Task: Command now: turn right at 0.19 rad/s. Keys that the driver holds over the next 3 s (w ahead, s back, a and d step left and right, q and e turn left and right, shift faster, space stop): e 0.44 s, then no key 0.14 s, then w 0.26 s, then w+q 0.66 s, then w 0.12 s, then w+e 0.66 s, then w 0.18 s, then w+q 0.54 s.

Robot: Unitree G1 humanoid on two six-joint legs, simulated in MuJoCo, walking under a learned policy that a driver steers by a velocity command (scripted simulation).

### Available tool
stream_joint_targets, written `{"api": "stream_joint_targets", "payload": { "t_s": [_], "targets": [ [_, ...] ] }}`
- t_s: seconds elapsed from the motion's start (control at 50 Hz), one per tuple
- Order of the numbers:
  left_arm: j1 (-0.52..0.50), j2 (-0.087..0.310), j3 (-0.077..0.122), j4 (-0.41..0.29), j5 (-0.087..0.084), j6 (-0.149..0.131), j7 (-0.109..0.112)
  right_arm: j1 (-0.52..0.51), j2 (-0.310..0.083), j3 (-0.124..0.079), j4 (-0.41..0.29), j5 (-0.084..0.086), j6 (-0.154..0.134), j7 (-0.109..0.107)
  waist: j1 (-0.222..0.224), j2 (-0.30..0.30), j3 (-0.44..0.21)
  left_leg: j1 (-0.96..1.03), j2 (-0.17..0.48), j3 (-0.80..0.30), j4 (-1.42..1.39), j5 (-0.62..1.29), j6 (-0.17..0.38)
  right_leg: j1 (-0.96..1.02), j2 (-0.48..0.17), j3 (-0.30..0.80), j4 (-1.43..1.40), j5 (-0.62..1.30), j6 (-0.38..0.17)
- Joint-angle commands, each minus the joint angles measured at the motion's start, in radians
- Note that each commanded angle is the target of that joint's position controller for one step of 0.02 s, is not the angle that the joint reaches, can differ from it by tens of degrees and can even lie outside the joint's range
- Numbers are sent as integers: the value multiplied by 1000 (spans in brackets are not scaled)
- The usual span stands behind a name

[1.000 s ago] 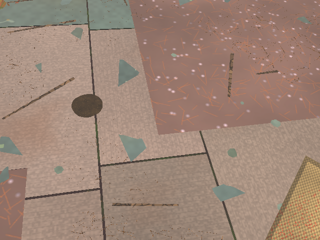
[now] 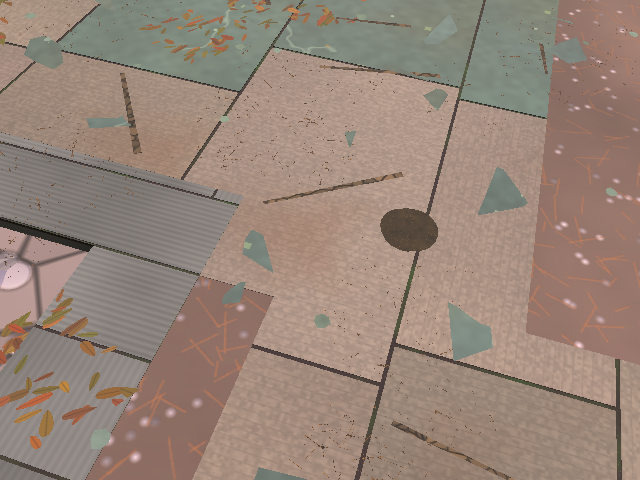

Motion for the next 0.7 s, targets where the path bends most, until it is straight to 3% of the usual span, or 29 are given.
{"api": "stream_joint_targets", "payload": {
  "t_s": [0.02,0.12,0.18,0.2,0.22,0.24,0.26,0.28,0.3,0.32,0.34,0.44,0.52,0.58,0.62,0.64,0.66,0.68,0.7],
  "targets": [
    [-67,116,20,-95,-8,-12,3,-2,-216,-66,-30,7,-3,-7,-54,187,-35,51,301,-216,-138,195,179,-10,4,-10,-48,-64,-11],
    [-23,87,16,-102,-11,-14,-5,-23,-224,-80,-16,24,15,-21,-35,149,-64,125,357,-222,-70,438,199,-24,16,-36,-64,-96,-43],
    [34,79,17,-94,-9,-15,-19,-49,-222,-87,-9,43,28,-31,9,142,-94,101,316,-132,16,434,129,99,45,-70,-286,106,-92],
    [41,121,27,-101,-1,-16,-17,-23,-207,-88,0,45,27,-33,5,76,-94,42,253,-70,105,287,56,169,15,16,-383,309,-134],
    [57,236,56,-114,1,-20,-2,-33,-160,-79,-33,8,18,-31,-33,-173,-113,-158,114,70,340,36,-52,297,-178,300,-405,655,-237],
    [93,235,55,-122,22,-30,-7,-150,-156,-75,-69,5,14,-36,53,-249,-93,-354,-24,12,522,-421,-101,325,-316,511,-477,760,-422],
    [88,216,46,-130,35,-49,-10,-140,-177,-84,-63,16,14,-32,47,-126,-109,-396,7,-80,685,-449,-105,335,-307,473,-484,720,-445],
    [37,202,46,-134,24,-60,-6,-105,-183,-90,-45,28,17,-27,10,-65,-94,-418,30,-102,726,-366,-106,333,-249,387,-466,670,-394],
    [-11,190,44,-145,7,-62,-3,-79,-185,-94,-27,30,21,-29,-10,-22,-77,-432,41,-104,703,-296,-113,326,-201,332,-459,635,-346],
    [-38,173,38,-153,-7,-59,3,-72,-197,-99,-22,23,23,-33,-19,-19,-76,-428,52,-111,678,-236,-125,328,-178,310,-458,634,-323],
    [-40,162,32,-157,-9,-52,8,-62,-182,-97,-18,23,20,-32,-25,-35,-90,-391,41,-99,677,-193,-140,311,-151,287,-456,664,-318],
    [-9,185,44,-171,-6,-28,23,-79,-157,-84,-25,34,6,-27,2,-70,-105,-333,23,-95,435,-124,-168,332,-115,299,-436,584,-311],
    [-33,185,42,-183,4,-15,16,-52,-173,-83,-13,42,0,-14,16,-121,-105,-190,26,-74,297,-126,-159,242,-116,320,-422,505,-309],
    [-54,169,31,-181,1,-10,8,-31,-178,-83,-12,45,-10,-3,11,-130,-94,-122,26,-61,172,-105,-136,222,-115,362,-391,498,-298],
    [-69,130,12,-175,-8,-12,9,30,-154,-77,8,40,-25,9,-34,-101,-111,41,19,-31,-58,52,-102,153,-64,362,-385,194,-249],
    [-42,87,-4,-165,6,-19,7,50,-166,-76,11,27,-32,9,-32,-50,-117,141,77,-90,-74,58,-79,75,-16,340,-350,10,-201],
    [-21,32,-23,-162,29,-27,2,110,-220,-82,10,13,-36,5,-31,126,-129,215,256,-296,-134,6,-11,-30,87,225,-132,-176,-142],
    [-62,82,-6,-214,3,-40,9,179,-321,-108,47,2,-43,16,-39,317,-48,150,390,-589,-251,-264,158,-219,174,93,23,-288,-107],
    [-102,160,19,-209,-11,-53,17,173,-284,-101,42,11,-60,19,-72,240,36,119,414,-669,-306,-456,219,-304,120,146,181,-250,-94]
  ]
}}
Next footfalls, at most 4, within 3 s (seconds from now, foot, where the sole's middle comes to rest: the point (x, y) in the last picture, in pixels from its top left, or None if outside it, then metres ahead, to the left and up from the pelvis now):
0.20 right None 0.00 -0.12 -0.78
0.64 left None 0.08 0.10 -0.78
1.04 right None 0.14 -0.21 -0.78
1.54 left None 0.49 -0.02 -0.78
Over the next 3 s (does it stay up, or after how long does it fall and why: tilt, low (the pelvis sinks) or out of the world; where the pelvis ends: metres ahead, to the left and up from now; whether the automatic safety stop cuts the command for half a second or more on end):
stays up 1.14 -0.21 0.00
